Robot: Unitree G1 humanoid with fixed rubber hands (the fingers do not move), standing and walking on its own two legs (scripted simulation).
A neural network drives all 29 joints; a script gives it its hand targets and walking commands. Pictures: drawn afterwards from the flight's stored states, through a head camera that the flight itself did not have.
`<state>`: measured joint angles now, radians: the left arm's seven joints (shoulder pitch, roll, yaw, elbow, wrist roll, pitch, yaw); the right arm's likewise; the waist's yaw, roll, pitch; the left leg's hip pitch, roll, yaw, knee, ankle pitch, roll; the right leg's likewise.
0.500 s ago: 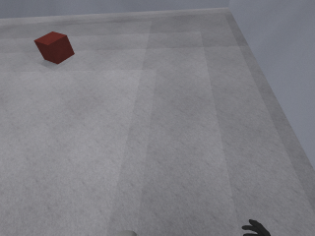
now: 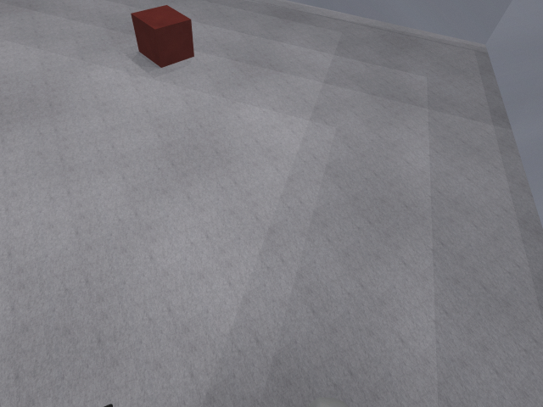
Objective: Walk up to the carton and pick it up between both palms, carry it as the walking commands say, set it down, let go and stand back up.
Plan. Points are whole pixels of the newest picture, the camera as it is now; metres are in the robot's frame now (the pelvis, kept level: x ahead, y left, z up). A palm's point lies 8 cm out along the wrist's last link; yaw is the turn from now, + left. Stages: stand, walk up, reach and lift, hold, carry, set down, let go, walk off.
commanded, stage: walk up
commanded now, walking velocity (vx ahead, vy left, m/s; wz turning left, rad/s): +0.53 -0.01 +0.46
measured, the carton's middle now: (164, 36) +2.48 +0.62 -0.64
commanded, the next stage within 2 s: none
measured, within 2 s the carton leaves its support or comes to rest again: neither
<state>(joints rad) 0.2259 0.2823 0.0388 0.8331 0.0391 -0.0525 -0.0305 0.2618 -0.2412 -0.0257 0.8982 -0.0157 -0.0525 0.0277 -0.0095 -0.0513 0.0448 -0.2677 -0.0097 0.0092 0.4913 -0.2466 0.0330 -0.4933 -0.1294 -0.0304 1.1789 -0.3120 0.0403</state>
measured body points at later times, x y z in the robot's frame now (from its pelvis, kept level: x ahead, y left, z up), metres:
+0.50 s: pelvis +0.28 -0.02 -0.01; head +0.31 -0.04 +0.44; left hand +0.35 +0.27 -0.12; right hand +0.30 -0.27 -0.17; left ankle +0.16 +0.10 -0.64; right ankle +0.34 -0.13 -0.74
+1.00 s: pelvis +0.50 +0.11 +0.00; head +0.51 +0.14 +0.45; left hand +0.51 +0.38 -0.15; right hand +0.60 -0.13 -0.12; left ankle +0.50 +0.22 -0.74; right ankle +0.50 -0.04 -0.65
